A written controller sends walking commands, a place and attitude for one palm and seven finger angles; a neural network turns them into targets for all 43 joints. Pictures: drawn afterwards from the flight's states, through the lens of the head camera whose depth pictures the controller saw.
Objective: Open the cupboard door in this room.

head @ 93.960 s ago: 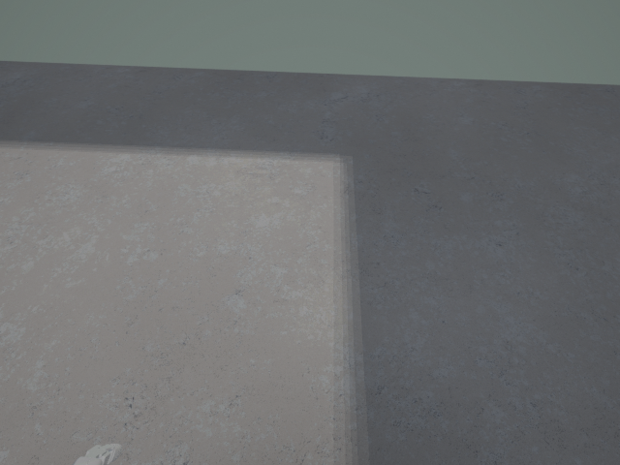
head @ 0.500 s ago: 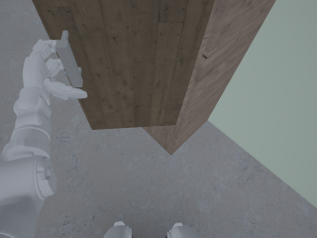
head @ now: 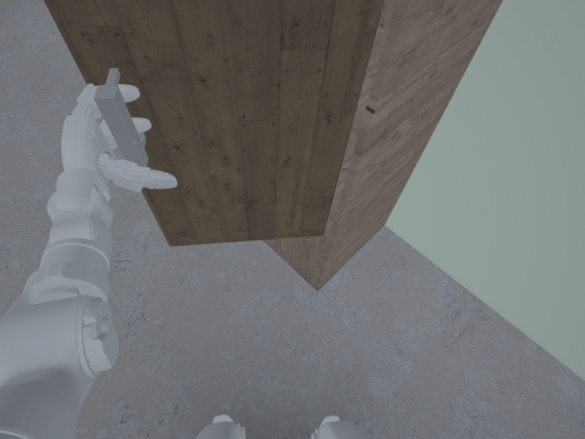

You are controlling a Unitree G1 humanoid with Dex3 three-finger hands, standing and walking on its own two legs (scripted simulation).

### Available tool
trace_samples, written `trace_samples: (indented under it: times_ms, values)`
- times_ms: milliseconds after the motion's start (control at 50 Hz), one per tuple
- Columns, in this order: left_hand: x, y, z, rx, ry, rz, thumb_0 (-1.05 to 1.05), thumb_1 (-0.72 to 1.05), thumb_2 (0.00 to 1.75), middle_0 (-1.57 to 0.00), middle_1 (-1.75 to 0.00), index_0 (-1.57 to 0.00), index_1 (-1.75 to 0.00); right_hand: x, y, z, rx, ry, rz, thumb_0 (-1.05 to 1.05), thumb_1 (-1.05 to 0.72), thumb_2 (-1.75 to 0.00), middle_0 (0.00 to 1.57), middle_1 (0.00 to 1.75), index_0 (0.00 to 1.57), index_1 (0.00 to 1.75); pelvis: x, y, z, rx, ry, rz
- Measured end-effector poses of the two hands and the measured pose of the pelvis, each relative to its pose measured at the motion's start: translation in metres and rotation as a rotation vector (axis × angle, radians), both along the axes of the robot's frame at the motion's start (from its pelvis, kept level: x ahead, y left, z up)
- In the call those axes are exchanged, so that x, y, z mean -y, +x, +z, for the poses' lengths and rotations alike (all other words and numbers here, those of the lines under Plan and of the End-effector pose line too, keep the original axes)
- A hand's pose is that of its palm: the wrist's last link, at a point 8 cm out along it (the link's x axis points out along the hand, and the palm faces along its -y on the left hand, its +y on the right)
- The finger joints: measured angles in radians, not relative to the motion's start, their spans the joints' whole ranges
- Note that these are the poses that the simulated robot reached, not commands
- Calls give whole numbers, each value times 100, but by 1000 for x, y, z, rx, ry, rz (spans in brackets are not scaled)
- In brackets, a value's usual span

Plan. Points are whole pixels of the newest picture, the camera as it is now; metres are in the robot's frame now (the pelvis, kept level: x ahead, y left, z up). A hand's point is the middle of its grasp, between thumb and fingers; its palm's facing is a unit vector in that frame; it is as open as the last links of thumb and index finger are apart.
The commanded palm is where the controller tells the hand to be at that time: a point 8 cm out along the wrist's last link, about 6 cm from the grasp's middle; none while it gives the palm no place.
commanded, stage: slide the fingers in behind the handle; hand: left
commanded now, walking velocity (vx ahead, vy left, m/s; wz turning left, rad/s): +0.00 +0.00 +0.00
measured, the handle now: (126, 121) +0.54 +0.20 +0.10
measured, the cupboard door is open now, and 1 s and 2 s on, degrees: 51 51 84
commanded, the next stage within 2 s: close the thumb around the handle in 0.18 s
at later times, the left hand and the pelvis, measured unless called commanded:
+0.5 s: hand (138, 142) +0.49 +0.18 +0.11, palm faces +0.06 -1.00 +0.00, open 12.7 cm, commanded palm +0.46 +0.23 +0.10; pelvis +0.00 +0.00 +0.00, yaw +0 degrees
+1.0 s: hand (141, 141) +0.50 +0.18 +0.10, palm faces +0.06 -1.00 +0.00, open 5.6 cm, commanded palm +0.47 +0.23 +0.10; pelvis +0.00 +0.00 +0.00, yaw +0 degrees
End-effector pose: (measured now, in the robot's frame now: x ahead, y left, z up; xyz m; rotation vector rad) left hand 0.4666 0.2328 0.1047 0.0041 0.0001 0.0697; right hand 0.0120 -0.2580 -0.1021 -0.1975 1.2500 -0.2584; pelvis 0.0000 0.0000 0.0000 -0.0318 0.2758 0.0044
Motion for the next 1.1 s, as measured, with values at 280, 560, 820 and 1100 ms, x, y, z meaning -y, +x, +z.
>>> trace_samples:
  times_ms: [280,560,820,1100]
  values:
    - [2,0,0,10,-1,-13,-2,-50,30,-30,-120,-30,-120,6,1,1,-15,-15,8,1,-91,-90,20,30,21,30,0,1,0,-3,0,7]
    - [0,-1,1,6,0,-6,-1,-15,44,-33,-124,-32,-123,2,-4,0,-21,-8,-5,1,-91,-90,20,30,21,30,-1,0,0,2,-1,3]
    - [2,4,-1,4,0,-14,0,54,74,-37,-131,-37,-131,1,-9,0,-30,-16,-1,1,-91,-90,20,30,21,30,-3,-2,-1,-10,-4,6]
    - [4,6,-3,-1,-4,-15,1,73,83,-40,-135,-40,-134,0,-11,0,-34,-16,-11,1,-91,-90,20,30,21,30,-4,0,-1,-10,-3,0]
